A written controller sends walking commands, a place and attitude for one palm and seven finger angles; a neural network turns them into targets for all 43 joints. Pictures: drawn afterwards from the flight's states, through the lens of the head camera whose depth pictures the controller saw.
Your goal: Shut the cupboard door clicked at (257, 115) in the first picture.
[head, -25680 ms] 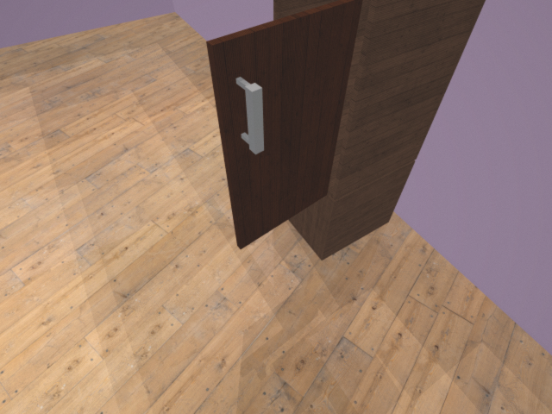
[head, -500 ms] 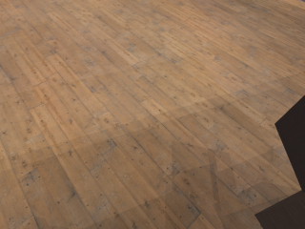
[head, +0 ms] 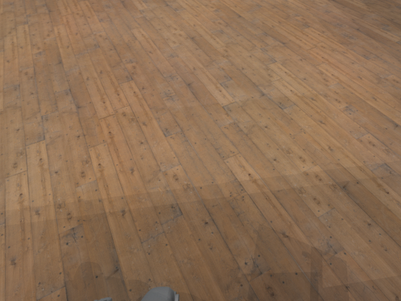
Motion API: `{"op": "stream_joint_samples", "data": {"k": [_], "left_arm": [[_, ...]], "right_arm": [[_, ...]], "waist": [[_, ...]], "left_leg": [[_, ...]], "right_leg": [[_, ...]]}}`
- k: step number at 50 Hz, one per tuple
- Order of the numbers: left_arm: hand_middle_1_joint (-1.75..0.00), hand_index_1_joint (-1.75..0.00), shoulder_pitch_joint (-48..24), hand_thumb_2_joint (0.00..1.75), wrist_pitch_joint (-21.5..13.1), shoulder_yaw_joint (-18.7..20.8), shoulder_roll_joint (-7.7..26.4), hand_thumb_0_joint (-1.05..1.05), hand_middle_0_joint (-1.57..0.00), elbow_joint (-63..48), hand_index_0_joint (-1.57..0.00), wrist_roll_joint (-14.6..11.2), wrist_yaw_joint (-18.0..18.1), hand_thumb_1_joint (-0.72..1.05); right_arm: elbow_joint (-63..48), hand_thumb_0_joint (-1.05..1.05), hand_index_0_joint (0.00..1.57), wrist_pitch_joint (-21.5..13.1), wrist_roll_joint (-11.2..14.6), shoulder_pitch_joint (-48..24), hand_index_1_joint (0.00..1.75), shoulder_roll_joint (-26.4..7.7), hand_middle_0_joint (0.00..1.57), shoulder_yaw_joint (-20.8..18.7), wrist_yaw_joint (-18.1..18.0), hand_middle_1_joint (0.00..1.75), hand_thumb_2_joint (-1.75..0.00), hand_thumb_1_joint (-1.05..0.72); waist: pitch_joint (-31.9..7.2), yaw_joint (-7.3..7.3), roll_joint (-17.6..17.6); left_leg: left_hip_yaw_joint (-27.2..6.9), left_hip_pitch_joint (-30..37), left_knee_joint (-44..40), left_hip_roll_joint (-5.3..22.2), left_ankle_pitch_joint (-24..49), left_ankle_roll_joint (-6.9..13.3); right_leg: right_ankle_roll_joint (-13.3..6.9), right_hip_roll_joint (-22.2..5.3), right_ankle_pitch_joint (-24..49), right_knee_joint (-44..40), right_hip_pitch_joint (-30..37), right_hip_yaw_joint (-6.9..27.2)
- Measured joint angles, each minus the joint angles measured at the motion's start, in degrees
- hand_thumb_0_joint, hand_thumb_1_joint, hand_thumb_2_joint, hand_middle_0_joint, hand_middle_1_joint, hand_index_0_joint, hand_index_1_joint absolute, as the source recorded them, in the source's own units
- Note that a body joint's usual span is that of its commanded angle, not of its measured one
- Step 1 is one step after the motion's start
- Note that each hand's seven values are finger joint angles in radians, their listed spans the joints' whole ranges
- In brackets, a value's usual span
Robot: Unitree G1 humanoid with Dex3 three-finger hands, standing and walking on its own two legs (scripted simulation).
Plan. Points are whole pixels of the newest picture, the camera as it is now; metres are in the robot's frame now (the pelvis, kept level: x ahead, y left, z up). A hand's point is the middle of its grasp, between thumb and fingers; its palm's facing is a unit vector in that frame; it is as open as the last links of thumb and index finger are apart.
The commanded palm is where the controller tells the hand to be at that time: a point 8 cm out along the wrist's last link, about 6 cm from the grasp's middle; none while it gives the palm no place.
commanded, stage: walk to a spot facing it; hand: left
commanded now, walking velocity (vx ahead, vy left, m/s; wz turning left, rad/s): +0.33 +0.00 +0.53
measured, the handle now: out of the picture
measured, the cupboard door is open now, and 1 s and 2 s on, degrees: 65 65 65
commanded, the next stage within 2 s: turn to face it in 0.64 s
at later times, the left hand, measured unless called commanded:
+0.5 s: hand (82, 295) +0.16 +0.29 -0.17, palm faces +0.25 -0.95 -0.19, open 7.4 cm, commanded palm none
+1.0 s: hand (125, 178) +0.47 +0.25 -0.16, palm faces +0.09 -0.97 -0.21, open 7.3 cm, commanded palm none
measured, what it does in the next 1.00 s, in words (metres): walks ahead: left foot, then right foot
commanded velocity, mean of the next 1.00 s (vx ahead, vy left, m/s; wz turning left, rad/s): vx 0.24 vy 0.00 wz -0.08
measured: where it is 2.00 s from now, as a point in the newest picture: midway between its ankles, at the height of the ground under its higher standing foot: (187, 237)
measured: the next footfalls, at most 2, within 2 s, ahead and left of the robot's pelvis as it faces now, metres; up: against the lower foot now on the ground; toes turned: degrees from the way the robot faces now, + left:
left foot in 0.28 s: +0.22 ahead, +0.16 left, +0.00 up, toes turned +17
right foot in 0.84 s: +0.49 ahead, +0.00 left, +0.00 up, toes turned +5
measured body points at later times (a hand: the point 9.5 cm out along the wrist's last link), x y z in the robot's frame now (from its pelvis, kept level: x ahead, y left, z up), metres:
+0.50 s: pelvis +0.18 +0.09 +0.00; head +0.21 +0.11 +0.45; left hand +0.15 +0.34 -0.16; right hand +0.32 -0.13 -0.13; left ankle +0.18 +0.15 -0.74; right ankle +0.23 -0.08 -0.66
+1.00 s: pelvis +0.39 +0.06 +0.00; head +0.45 +0.06 +0.44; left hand +0.47 +0.30 -0.15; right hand +0.39 -0.16 -0.17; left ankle +0.31 +0.19 -0.64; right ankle +0.45 +0.00 -0.74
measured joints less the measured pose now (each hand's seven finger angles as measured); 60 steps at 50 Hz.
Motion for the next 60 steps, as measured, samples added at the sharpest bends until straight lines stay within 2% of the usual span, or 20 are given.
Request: {"op": "stream_joint_samples", "data": {"k": [3, 7, 12, 14, 15, 17, 18, 20, 24, 27, 34, 38, 41, 43, 45, 46, 48, 51, 54, 60], "left_arm": [[-0.30, -0.30, 2.3, 0.90, -0.5, -0.1, -0.8, 0.00, -0.20, 2.0, -0.20, 0.0, 0.2, 0.91], [-0.30, -0.30, 5.2, 0.90, -1.1, -0.2, -1.0, 0.00, -0.20, 4.1, -0.20, 0.1, 0.3, 0.91], [-0.30, -0.30, 8.8, 0.90, -0.8, -0.2, -0.4, 0.00, -0.20, 6.2, -0.20, 0.1, 0.1, 0.91], [-0.30, -0.30, 10.8, 0.90, -0.2, -0.1, 0.0, 0.00, -0.20, 7.1, -0.20, -0.2, -0.2, 0.91], [-0.30, -0.30, 11.3, 0.90, 0.5, 0.0, 0.1, 0.00, -0.20, 7.5, -0.20, -0.4, -0.5, 0.91], [-0.30, -0.30, 10.1, 0.90, 2.2, 0.0, 1.3, 0.01, -0.20, 8.0, -0.20, -0.5, -0.6, 0.91], [-0.30, -0.30, 9.2, 0.90, 2.7, 0.2, 1.8, 0.01, -0.20, 8.0, -0.20, -0.4, -0.4, 0.91], [-0.30, -0.30, 7.0, 0.90, 3.0, 0.6, 2.5, 0.01, -0.20, 7.6, -0.20, -0.2, -0.4, 0.91], [-0.30, -0.30, 2.9, 0.90, 2.5, 0.8, 2.7, 0.01, -0.20, 5.5, -0.19, 0.0, -0.8, 0.91], [-0.30, -0.30, 0.5, 0.90, 2.6, 0.9, 2.4, 0.01, -0.20, 4.3, -0.19, 0.0, -1.1, 0.91], [-0.30, -0.30, -5.2, 0.90, 2.9, 0.6, 1.8, 0.00, -0.20, 3.2, -0.19, -0.4, -1.4, 0.91], [-0.30, -0.30, -7.6, 0.90, 3.0, 0.1, 1.2, 0.00, -0.20, 2.9, -0.19, -0.6, -1.5, 0.91], [-0.30, -0.30, -8.6, 0.90, 2.4, -0.5, 0.5, 0.00, -0.20, 2.4, -0.19, -0.7, -1.3, 0.91], [-0.30, -0.30, -8.4, 0.90, 0.9, -0.7, 0.0, 0.00, -0.20, 2.1, -0.19, -0.4, -1.0, 0.91], [-0.30, -0.30, -7.9, 0.90, -0.3, -0.9, -0.5, 0.00, -0.20, 2.0, -0.19, -0.8, -0.5, 0.91], [-0.30, -0.30, -7.3, 0.90, -0.2, -1.0, -0.8, 0.00, -0.20, 2.0, -0.19, -1.0, -0.1, 0.91], [-0.30, -0.30, -5.8, 0.90, 0.5, -1.0, -1.3, 0.00, -0.20, 2.5, -0.20, -1.2, 0.5, 0.91], [-0.30, -0.30, -3.8, 0.90, 1.3, 0.2, -1.3, -0.01, -0.20, 3.2, -0.20, -1.3, 1.3, 0.93], [-0.30, -0.30, -2.5, 0.90, 2.0, 0.6, -0.4, -0.01, -0.20, 3.8, -0.20, -0.9, 1.1, 0.94], [-0.30, -0.30, -0.3, 0.90, 3.2, 1.1, 0.4, 0.00, -0.20, 3.2, -0.20, -0.5, 0.3, 0.92]], "right_arm": [[-1.5, 0.01, 0.20, 0.1, 0.1, -2.4, 0.30, 0.2, 0.19, -0.2, 0.5, 0.30, -0.90, -0.91], [-3.2, 0.01, 0.19, 0.1, 0.0, -6.3, 0.30, 0.5, 0.19, 0.1, 1.2, 0.30, -0.90, -0.91], [-5.5, 0.01, 0.19, -0.7, 0.0, -11.2, 0.30, 0.8, 0.19, 1.0, 1.9, 0.30, -0.90, -0.91], [-7.0, 0.01, 0.19, -1.9, -0.2, -12.1, 0.30, 0.6, 0.19, 1.7, 1.9, 0.30, -0.90, -0.91], [-7.8, 0.01, 0.20, -2.8, -0.4, -12.4, 0.30, 0.4, 0.19, 1.8, 1.7, 0.30, -0.90, -0.91], [-8.1, 0.01, 0.20, -3.8, -0.1, -12.4, 0.30, 0.9, 0.19, 2.2, 0.6, 0.30, -0.90, -0.91], [-8.0, 0.01, 0.20, -4.0, 0.0, -11.9, 0.30, 1.3, 0.19, 2.6, 0.1, 0.30, -0.90, -0.91], [-7.1, 0.00, 0.20, -4.0, 0.1, -10.1, 0.30, 2.2, 0.20, 3.1, -0.8, 0.30, -0.90, -0.91], [-3.7, 0.00, 0.20, -4.2, 0.5, -5.4, 0.30, 3.8, 0.20, 3.3, -1.9, 0.30, -0.90, -0.91], [-1.6, -0.01, 0.20, -4.5, 0.8, -1.6, 0.30, 3.4, 0.20, 2.2, -2.5, 0.30, -0.89, -0.94], [3.7, 0.00, 0.20, -4.4, 0.6, 6.3, 0.30, 3.6, 0.20, 2.4, -2.7, 0.30, -0.90, -0.93], [5.9, 0.00, 0.20, -4.4, 0.1, 9.5, 0.30, 4.2, 0.20, 2.7, -3.0, 0.30, -0.90, -0.91], [7.6, 0.01, 0.20, -4.1, 0.0, 11.2, 0.30, 4.6, 0.20, 3.0, -3.3, 0.30, -0.90, -0.91], [8.8, 0.01, 0.20, -3.4, 0.7, 11.2, 0.30, 4.9, 0.20, 3.0, -3.2, 0.30, -0.90, -0.91], [8.6, 0.01, 0.20, -2.6, 1.4, 9.0, 0.30, 5.0, 0.20, 2.8, -3.2, 0.30, -0.90, -0.91], [8.1, 0.01, 0.20, -2.4, 1.5, 7.7, 0.30, 5.0, 0.20, 2.7, -3.2, 0.30, -0.90, -0.91], [6.3, 0.01, 0.20, -1.7, 1.5, 4.8, 0.30, 4.9, 0.20, 2.5, -3.3, 0.30, -0.90, -0.91], [2.8, 0.01, 0.20, -0.8, 0.9, 0.0, 0.30, 4.6, 0.20, 2.4, -3.1, 0.30, -0.90, -0.91], [-0.4, 0.01, 0.20, -0.3, 0.5, -4.4, 0.30, 4.3, 0.20, 2.1, -2.9, 0.30, -0.90, -0.91], [-4.6, 0.01, 0.20, 0.2, 0.7, -10.7, 0.30, 3.1, 0.20, 2.0, -2.5, 0.30, -0.90, -0.91]], "waist": [[-0.3, 0.31, -0.9], [0.7, 1.83, -1.9], [2.8, 4.63, -3.0], [2.8, 5.00, -3.3], [2.7, 4.72, -2.9], [3.6, 4.82, -3.5], [3.6, 5.02, -3.8], [3.1, 4.94, -3.9], [1.6, 4.08, -3.3], [0.2, 2.92, -3.1], [-0.3, 0.85, -3.7], [0.8, -0.76, -3.4], [1.9, -1.38, -2.3], [2.6, -0.85, -1.3], [3.9, -0.71, -0.8], [4.2, -0.54, -0.8], [4.1, -0.41, -0.8], [2.9, -0.25, -0.7], [1.9, 0.39, -0.5], [0.4, 2.88, -0.7]], "left_leg": [[1.6, -3.4, -4.2, 1.7, 2.9, -0.8], [3.3, -4.7, -14.7, 2.8, 4.8, -0.9], [5.6, -0.5, -28.9, 2.0, 3.7, 1.0], [6.4, 3.6, -34.9, 0.8, 4.8, 2.4], [6.3, 3.5, -34.5, 0.7, 9.9, 3.3], [6.6, 3.5, -30.2, -0.4, 7.5, 4.4], [6.7, 4.5, -30.2, -0.8, 5.5, 4.6], [6.5, 7.2, -32.9, -1.7, 4.3, 4.6], [5.7, 14.0, -41.5, -3.3, 6.2, 4.8], [5.4, 18.9, -47.2, -4.2, 6.9, 4.9], [5.7, 28.0, -53.8, -5.1, 4.7, 3.8], [6.4, 31.4, -53.0, -4.7, 0.7, 2.5], [7.0, 32.7, -49.1, -3.2, -4.1, 0.9], [7.5, 29.1, -37.4, -0.9, -6.3, 0.2], [4.5, 20.2, -16.6, -0.7, -9.1, -0.6], [3.3, 16.1, -8.9, -0.9, -9.5, -1.0], [2.1, 9.2, -1.4, -0.3, -8.0, -1.7], [0.9, 1.4, -2.4, 1.6, -4.8, -3.0], [-0.4, -3.0, -6.2, 2.6, -1.6, -3.9], [-1.4, -2.5, -14.9, 1.8, -1.0, -4.9]], "right_leg": [[0.4, -0.4, 0.4, -4.9, 4.3, -2.9], [1.6, -0.9, -0.6, -8.1, 8.9, -6.5], [4.4, -2.6, -5.1, -5.7, 12.8, -9.1], [5.4, -4.8, -9.2, 0.8, 12.0, -9.0], [5.0, -5.4, -12.0, 8.7, 9.5, -7.1], [3.6, -4.7, -14.7, 25.7, 2.4, 0.8], [3.2, -3.9, -13.8, 32.1, -1.2, 3.5], [2.7, -3.1, -10.0, 37.7, -7.1, 6.0], [2.7, -2.7, -2.2, 34.3, -14.3, 8.4], [2.9, -2.4, 3.1, 29.9, -17.5, 9.6], [2.1, -1.1, 10.7, 18.2, -18.5, 9.6], [0.1, 0.6, 9.4, 11.8, -15.6, 8.6], [-1.9, 3.0, 7.9, 6.3, -11.1, 7.3], [-3.1, 4.9, 4.4, 4.5, -8.1, 6.9], [-3.8, 6.1, 1.9, 5.6, -7.4, 7.0], [-3.7, 6.6, 2.2, 4.9, -6.6, 7.4], [-4.0, 7.4, 3.1, 2.1, -4.6, 8.1], [-4.3, 8.3, 4.3, -1.8, -3.0, 9.3], [-4.2, 9.1, 4.6, -3.4, -2.5, 10.9], [-3.3, 9.8, 3.5, -3.1, -1.9, 14.7]]}}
